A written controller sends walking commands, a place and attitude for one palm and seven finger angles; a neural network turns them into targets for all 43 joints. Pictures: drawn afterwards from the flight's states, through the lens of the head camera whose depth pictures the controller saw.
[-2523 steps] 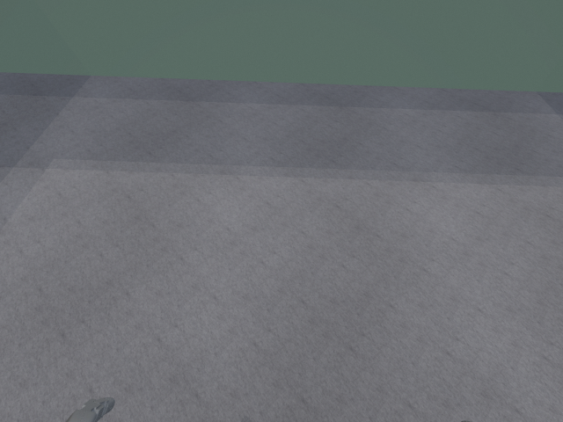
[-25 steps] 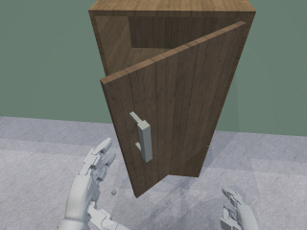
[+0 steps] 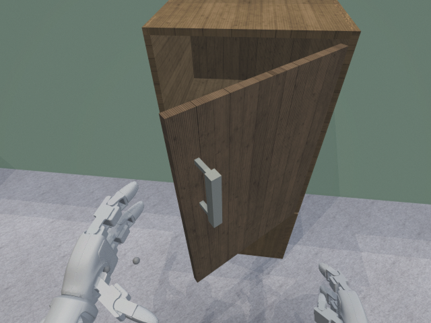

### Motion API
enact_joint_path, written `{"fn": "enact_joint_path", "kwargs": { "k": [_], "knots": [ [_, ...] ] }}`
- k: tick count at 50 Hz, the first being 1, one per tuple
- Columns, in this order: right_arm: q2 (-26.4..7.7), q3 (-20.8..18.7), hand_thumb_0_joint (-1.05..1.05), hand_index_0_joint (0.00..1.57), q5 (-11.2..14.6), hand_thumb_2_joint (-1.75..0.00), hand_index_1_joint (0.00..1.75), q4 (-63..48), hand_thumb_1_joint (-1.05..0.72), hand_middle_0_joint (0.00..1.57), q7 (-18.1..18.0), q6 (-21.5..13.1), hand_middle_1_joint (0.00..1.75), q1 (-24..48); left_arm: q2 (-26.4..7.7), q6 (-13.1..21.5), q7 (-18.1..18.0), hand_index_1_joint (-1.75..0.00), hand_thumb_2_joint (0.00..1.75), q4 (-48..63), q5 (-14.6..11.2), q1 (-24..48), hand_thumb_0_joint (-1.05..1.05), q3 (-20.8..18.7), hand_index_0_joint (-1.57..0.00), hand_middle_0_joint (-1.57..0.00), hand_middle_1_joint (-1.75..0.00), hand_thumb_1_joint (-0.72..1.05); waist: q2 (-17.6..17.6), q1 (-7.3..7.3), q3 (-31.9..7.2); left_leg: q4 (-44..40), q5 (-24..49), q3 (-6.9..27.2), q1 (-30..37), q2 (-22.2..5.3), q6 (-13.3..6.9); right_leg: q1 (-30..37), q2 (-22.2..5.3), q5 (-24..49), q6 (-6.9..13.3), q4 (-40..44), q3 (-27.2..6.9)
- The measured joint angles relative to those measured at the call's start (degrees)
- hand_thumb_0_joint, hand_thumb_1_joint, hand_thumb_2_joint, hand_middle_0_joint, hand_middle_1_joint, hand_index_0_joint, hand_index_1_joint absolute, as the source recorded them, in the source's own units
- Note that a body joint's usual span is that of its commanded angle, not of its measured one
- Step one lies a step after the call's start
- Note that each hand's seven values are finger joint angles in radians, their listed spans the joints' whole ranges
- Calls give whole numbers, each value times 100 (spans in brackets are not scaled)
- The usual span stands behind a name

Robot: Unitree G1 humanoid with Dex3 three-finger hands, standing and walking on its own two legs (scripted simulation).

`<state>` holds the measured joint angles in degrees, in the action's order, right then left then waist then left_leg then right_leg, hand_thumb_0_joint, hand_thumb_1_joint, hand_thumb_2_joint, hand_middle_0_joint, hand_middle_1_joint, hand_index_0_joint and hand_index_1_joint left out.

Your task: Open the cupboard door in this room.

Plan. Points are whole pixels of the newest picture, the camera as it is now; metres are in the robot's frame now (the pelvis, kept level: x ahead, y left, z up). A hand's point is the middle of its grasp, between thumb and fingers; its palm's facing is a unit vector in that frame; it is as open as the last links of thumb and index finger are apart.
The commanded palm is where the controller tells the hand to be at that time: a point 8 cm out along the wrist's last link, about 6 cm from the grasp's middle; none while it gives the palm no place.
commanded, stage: draw the hand back to the body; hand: left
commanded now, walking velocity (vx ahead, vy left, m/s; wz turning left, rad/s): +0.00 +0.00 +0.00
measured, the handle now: (208, 193) +0.33 +0.04 +0.10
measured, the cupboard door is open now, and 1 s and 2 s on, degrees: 43 43 43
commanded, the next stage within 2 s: step back with the hand held close in 1.18 s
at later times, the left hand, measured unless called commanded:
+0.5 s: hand (59, 230) +0.21 +0.24 +0.15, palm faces +0.27 -0.90 -0.34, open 12.8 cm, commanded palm +0.16 +0.29 +0.18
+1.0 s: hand (23, 210) +0.22 +0.28 +0.19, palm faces +0.43 -0.81 -0.39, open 7.7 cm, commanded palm +0.17 +0.32 +0.21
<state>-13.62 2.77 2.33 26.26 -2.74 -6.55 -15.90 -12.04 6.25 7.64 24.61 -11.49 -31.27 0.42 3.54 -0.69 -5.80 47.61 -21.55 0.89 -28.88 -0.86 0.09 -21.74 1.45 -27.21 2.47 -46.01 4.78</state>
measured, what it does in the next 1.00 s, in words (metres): stands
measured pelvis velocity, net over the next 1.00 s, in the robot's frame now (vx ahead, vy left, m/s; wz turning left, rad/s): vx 0.02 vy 0.02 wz -0.02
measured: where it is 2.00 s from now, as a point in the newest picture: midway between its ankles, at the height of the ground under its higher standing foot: outside the picture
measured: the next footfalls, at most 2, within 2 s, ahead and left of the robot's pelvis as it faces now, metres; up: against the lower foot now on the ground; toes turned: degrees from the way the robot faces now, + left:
none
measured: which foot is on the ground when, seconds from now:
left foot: down 0.00-1.00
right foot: down 0.00-1.00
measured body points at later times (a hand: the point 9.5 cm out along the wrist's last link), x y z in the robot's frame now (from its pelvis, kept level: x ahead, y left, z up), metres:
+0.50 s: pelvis +0.02 +0.04 +0.03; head +0.01 +0.03 +0.48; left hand +0.19 +0.29 +0.17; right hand +0.21 -0.17 -0.05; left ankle +0.03 +0.12 -0.70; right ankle -0.03 -0.09 -0.70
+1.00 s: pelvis +0.02 +0.02 +0.04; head +0.01 +0.01 +0.49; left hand +0.19 +0.32 +0.21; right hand +0.20 -0.20 -0.05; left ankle +0.03 +0.12 -0.70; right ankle -0.03 -0.09 -0.70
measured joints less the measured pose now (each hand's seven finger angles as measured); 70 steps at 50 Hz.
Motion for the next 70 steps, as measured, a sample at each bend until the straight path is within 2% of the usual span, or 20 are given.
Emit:
{"fn": "enact_joint_path", "kwargs": {
  "k": [6, 10, 14, 18, 24, 32, 42, 47, 55, 66, 70],
  "knots": [
    [1, 19, 2, 20, 29, -90, 30, 107, -90, 20, -84, -103, 30, 101, -219, -288, 198, -30, 32, -59, -207, 135, -2, -425, -15, -15, -30, -47, -53, -51, 66, -175, 72, -13, 173, 14, -42, 198, -7, 118, -43, 242, -15],
    [47, 46, 2, 20, -59, -90, 30, 191, -90, 20, -232, -59, 30, 169, -443, -367, -546, -30, 35, 191, 346, 23, -2, -514, -16, -15, -30, -40, -76, -111, 189, -465, 174, -48, 462, 17, -68, 504, -4, 279, -74, 607, -55],
    [66, 71, 2, 20, -124, -90, 30, 280, -90, 20, -270, -5, 30, 236, -397, -377, -1025, -30, 40, 332, 651, -108, -2, -507, -16, -16, -30, -29, -70, -161, 343, -806, 317, -91, 730, 58, -136, 786, -39, 470, -143, 1004, -97],
    [98, 111, 2, 20, -179, -90, 30, 453, -90, 20, -277, 27, 30, 314, -415, -369, -1257, -30, 45, 257, 808, -90, -1, -514, -16, -16, -30, -16, -93, -213, 464, -1140, 448, -151, 997, 130, -197, 1034, -109, 610, -206, 1322, -151],
    [152, 157, 2, 20, -220, -90, 30, 659, -90, 20, -242, 15, 30, 396, -578, -379, -1433, -30, 54, 199, 888, 50, -1, -784, -17, -17, -30, 4, -120, -246, 562, -1559, 577, -229, 1389, 218, -260, 1399, -194, 756, -275, 1724, -225],
    [167, 102, 2, 20, -243, -90, 30, 775, -90, 20, -116, 88, 30, 492, -710, -307, -1450, -30, 66, 220, 868, 156, 0, -1323, -18, -18, -30, 32, -127, -257, 554, -1983, 704, -325, 1749, 271, -296, 1716, -247, 906, -325, 2124, -321],
    [66, -41, 2, 20, -226, -90, 30, 883, -90, 20, -105, 192, 30, 516, -891, -346, -1488, -30, 80, -49, 811, 434, 0, -1966, -20, -20, -30, 66, -147, -302, 627, -2209, 817, -292, 1921, 232, -243, 1907, -197, 1034, -274, 2386, -295],
    [1, -101, 2, 20, -218, -90, 30, 934, -90, 20, -80, 197, 30, 510, -789, -298, -1510, -30, 86, -102, 792, 472, 1, -2008, -20, -20, -30, 79, -92, -291, 639, -2283, 869, -270, 1965, 211, -212, 1940, -172, 1064, -242, 2432, -276],
    [25, -130, 2, 20, -215, -90, 30, 1004, -90, 20, -123, 201, 30, 491, -742, -283, -1435, -30, 89, -181, 790, 405, 1, -1806, -21, -20, -30, 87, -88, -258, 653, -2329, 910, -222, 2022, 131, -123, 1991, -86, 1078, -146, 2455, -238],
    [16, -167, 2, 20, -198, -90, 30, 1044, -90, 20, -166, 179, 30, 538, -751, -201, -1425, -30, 90, -289, 729, 423, 1, -1885, -21, -21, -30, 89, 37, -261, 696, -2344, 928, -166, 2084, 21, -13, 2067, 32, 1095, -34, 2491, -197],
    [-12, -164, 2, 20, -180, -90, 30, 935, -90, 20, -152, 315, 30, 598, -920, 14, -1381, -30, 90, -252, 781, 485, 1, -2125, -21, -21, -30, 88, 70, -173, 707, -2147, 894, -65, 1783, -56, -6, 1895, 121, 1150, -9, 2520, -106]
  ]
}}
